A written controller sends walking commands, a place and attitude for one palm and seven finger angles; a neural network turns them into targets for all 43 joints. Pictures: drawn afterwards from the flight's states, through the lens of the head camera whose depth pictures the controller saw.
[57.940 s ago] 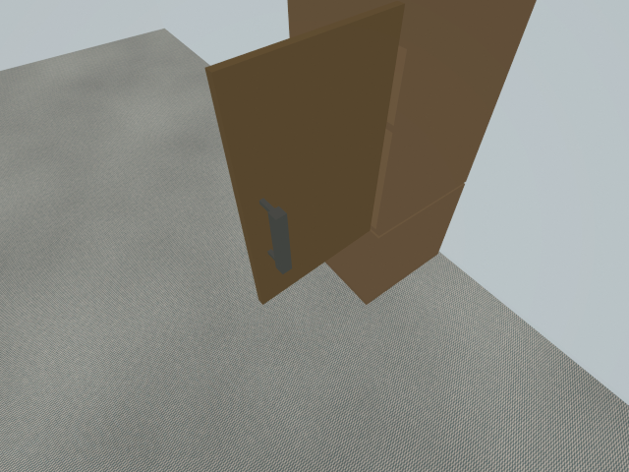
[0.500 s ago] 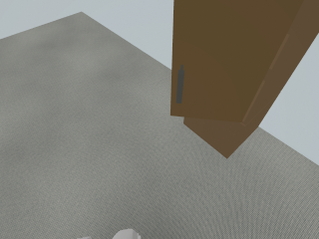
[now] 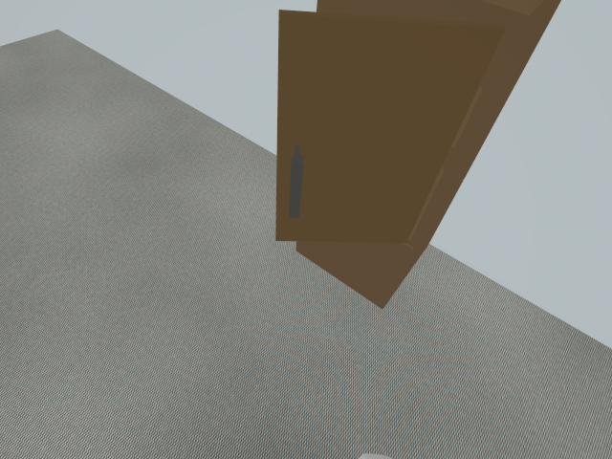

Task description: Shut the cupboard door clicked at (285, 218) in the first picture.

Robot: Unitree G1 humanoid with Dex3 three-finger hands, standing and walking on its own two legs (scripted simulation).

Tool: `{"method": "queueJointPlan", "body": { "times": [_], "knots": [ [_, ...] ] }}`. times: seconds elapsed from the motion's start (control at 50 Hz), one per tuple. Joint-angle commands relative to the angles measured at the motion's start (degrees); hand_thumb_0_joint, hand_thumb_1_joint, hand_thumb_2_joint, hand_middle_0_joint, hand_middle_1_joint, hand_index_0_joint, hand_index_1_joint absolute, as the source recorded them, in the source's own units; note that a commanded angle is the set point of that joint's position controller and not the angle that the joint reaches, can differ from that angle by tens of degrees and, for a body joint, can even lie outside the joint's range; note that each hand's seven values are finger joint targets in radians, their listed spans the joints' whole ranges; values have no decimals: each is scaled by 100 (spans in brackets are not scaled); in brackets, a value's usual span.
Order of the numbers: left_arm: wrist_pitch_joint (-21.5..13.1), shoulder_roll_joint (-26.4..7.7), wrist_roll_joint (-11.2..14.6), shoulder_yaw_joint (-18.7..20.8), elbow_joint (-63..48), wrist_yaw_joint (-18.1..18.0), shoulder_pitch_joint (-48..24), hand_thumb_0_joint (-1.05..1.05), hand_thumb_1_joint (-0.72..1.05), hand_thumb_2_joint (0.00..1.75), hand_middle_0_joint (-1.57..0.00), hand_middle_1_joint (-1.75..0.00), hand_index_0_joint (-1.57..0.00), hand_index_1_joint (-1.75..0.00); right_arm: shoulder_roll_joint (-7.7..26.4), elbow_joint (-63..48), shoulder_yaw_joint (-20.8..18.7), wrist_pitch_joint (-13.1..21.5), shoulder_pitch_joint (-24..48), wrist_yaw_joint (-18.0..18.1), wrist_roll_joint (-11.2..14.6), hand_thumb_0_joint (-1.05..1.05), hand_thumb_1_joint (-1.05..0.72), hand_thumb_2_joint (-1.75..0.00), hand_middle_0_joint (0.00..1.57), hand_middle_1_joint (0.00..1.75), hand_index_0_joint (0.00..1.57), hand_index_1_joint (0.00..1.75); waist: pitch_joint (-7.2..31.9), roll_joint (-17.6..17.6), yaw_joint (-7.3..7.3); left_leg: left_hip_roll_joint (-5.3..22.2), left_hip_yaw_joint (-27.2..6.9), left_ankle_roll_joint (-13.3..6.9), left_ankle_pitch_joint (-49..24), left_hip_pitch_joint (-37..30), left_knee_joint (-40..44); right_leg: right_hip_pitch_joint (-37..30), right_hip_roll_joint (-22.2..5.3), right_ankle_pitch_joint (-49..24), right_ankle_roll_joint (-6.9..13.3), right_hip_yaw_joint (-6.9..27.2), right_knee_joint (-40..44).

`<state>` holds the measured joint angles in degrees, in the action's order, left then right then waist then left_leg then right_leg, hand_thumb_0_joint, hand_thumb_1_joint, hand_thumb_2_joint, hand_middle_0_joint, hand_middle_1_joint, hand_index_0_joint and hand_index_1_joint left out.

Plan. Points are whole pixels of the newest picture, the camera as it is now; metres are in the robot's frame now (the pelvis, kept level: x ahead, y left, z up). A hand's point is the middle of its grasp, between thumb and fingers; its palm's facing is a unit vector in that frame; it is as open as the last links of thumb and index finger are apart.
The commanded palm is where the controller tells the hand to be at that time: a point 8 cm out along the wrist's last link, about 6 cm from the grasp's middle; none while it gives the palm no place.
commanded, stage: take the last steps up to it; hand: left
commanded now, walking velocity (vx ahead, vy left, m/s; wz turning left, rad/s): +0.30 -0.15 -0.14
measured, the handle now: (295, 182) +0.68 +0.05 -0.10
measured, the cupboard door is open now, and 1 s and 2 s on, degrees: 40 40 40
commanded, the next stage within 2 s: come to a stop and stand still in 0.56 s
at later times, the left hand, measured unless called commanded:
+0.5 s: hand (254, 456) +0.16 +0.08 -0.19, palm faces +0.01 -0.98 -0.17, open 7.2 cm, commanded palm none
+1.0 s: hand (278, 377) +0.28 +0.05 -0.19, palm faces +0.04 -0.98 -0.20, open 7.4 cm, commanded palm none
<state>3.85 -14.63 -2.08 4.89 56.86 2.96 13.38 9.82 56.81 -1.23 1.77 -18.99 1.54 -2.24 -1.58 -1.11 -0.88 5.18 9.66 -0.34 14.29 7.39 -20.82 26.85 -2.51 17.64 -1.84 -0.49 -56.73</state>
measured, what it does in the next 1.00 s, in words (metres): walks ahead: right foot, then left foot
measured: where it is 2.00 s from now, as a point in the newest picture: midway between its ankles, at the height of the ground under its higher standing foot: outside the picture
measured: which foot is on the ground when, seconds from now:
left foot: down 0.00-0.20, up 0.22-0.58, down 0.60-1.00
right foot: up 0.00-0.18, down 0.20-0.62, up 0.64-1.00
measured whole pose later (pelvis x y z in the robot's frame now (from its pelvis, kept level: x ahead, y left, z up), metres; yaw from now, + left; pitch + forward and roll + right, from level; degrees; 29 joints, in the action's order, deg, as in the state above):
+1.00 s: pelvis +0.23 -0.14 -0.01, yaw -1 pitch -2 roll -2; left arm 3.2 -11.0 -1.3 3.2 58.2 -1.3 11.2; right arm 9.0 59.2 -2.1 -1.8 -11.0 2.1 -1.4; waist -5.8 -0.5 0.5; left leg 3.9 6.0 -1.3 12.8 14.0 -28.5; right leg 19.8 -1.7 21.7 -1.4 -1.9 -44.0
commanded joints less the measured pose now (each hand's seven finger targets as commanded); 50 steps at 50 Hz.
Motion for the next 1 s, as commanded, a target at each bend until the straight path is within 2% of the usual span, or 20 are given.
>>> {"method": "queueJointPlan", "body": {
  "times": [0.0,0.12,0.16,0.18,0.2,0.22,0.24,0.28,0.32,0.48,0.54,0.56,0.58,0.6,0.62,0.66,0.72,0.78,0.92,0.98],
  "knots": [
    [-196,-59,35,-47,-658,69,-871,0,90,90,-20,-30,-20,-30,1255,-5,-371,74,-564,70,-11,0,-90,-90,20,30,20,30,-307,1030,-294,1619,-1074,-697,-142,-488,1007,732,-223,-52,15,-132,972],
    [-285,-149,48,5,-422,76,-436,0,90,90,-20,-30,-20,-30,1390,95,-409,58,-199,12,-12,0,-90,-90,20,30,20,30,-185,1106,47,1462,-674,-469,-53,431,429,-1091,49,-374,171,-517,2379],
    [-404,-586,24,107,0,-12,780,0,90,90,-20,-30,-20,-30,1165,89,-354,49,-89,-57,56,0,-90,-90,20,30,20,30,323,-106,649,749,1,-77,-68,1476,-1348,-3091,-80,-176,419,-161,3350],
    [-500,-1208,2,229,260,-127,1508,0,90,90,-20,-30,-20,-30,586,-97,-213,59,39,-88,141,0,-90,-90,20,30,20,30,637,-1960,920,-134,347,154,2053,2847,-3210,-3948,-1569,529,963,1922,4120],
    [-490,-1291,109,197,294,-208,1568,0,90,90,-20,-30,-20,-30,717,-239,-200,21,288,-70,125,0,-90,-90,20,30,20,30,526,-1583,876,-134,-429,37,2323,3047,-4273,-3331,-1977,493,1242,2598,4616],
    [-492,-1136,131,147,193,-232,1115,0,90,90,-20,-30,-20,-30,690,-239,-242,16,298,-94,130,0,-90,-90,20,30,20,30,159,-930,649,46,-723,-3,1780,3209,-4605,-2914,-1894,701,1313,2121,4725],
    [-530,-829,117,107,155,-291,739,0,90,90,-20,-30,-20,-30,599,-152,-264,-2,268,-71,115,0,-90,-90,20,30,20,30,103,-1156,428,153,-764,12,1381,3157,-4720,-2733,-1679,250,1220,2006,4659],
    [-611,-328,132,-91,46,-310,275,0,90,90,-20,-30,-20,-30,665,32,-267,-13,128,-95,58,0,-90,-90,20,30,20,30,-109,-807,134,318,-812,101,801,2829,-4607,-2242,-1297,-1175,1229,935,4454],
    [-704,-145,124,-168,93,-328,208,0,90,90,-20,-30,-20,-30,469,107,-229,-79,-56,-123,40,0,-90,-90,20,30,20,30,-64,-448,-91,224,-701,177,571,2480,-4256,-2000,-1130,-2173,1262,404,4395],
    [-775,-189,76,-181,432,-394,550,0,90,90,-20,-30,-20,-30,263,-205,-150,-19,666,-178,72,0,-90,-90,20,30,20,30,-158,-250,-16,6,-480,88,274,2047,-2021,-2388,-1185,-2956,1408,403,4199],
    [-722,-148,121,-206,529,-393,544,0,90,90,-20,-30,-20,-30,375,49,-173,66,137,-115,60,0,-90,-90,20,30,20,30,-46,-268,-309,-338,-275,-31,-531,646,-1047,-2004,-823,-3491,1080,96,3141],
    [-709,-66,164,-211,496,-386,596,0,90,90,-20,-30,-20,-30,624,187,-207,107,-364,-77,38,0,-90,-90,20,30,20,30,349,204,-467,-86,-744,-190,-1449,-368,-725,-1549,-512,-3211,832,-68,2202],
    [-687,175,204,-250,410,-385,861,0,90,90,-20,-30,-20,-30,1132,266,-300,141,-906,-9,-41,0,-90,-90,20,30,20,30,831,1220,-567,1252,-2433,-818,-2467,-1496,-548,-358,73,-1100,494,-443,878],
    [-675,105,201,-299,243,-379,703,0,90,90,-20,-30,-20,-30,1380,306,-341,68,-1169,37,-3,0,-90,-90,20,30,20,30,802,1583,-604,2200,-3499,-1447,-3066,-1576,100,292,417,1759,406,-375,-570],
    [-593,-77,112,-232,270,-410,574,0,90,90,-20,-30,-20,-30,1252,258,-285,15,-790,62,42,0,-90,-90,20,30,20,30,374,1027,-436,2062,-3177,-1402,-2288,-803,338,287,156,1609,438,141,-1020],
    [-515,89,97,-216,315,-387,469,0,90,90,-20,-30,-20,-30,779,-1,-136,29,28,111,76,0,-90,-90,20,30,20,30,-311,840,-106,1644,-2570,-1180,-2036,401,587,153,-156,1013,295,284,-851],
    [-289,380,130,-256,470,-418,893,0,90,90,-20,-30,-20,-30,584,-73,-16,32,613,166,110,0,-90,-90,20,30,20,30,-33,566,278,1125,-1392,-869,-2999,757,476,-755,-137,456,62,179,187],
    [-149,301,110,-205,427,-455,864,0,90,90,-20,-30,-20,-30,709,-39,-100,-58,578,190,140,0,-90,-90,20,30,20,30,327,567,218,1143,-1201,-898,-3400,443,262,-870,-64,371,-24,-31,625],
    [-57,137,93,-103,-10,-472,328,0,90,90,-20,-30,-20,-30,995,-45,-328,-280,627,148,86,0,-90,-90,20,30,20,30,119,1328,87,1260,-1287,-958,-3281,400,-41,-761,93,573,40,-201,1049],
    [-150,111,104,-95,-18,-479,600,0,90,90,-20,-30,-20,-30,1018,-96,-368,-328,749,111,108,0,-90,-90,20,30,20,30,268,1177,268,1018,-1175,-693,-2842,444,-487,-1379,124,-371,106,-237,2270]
  ]
}}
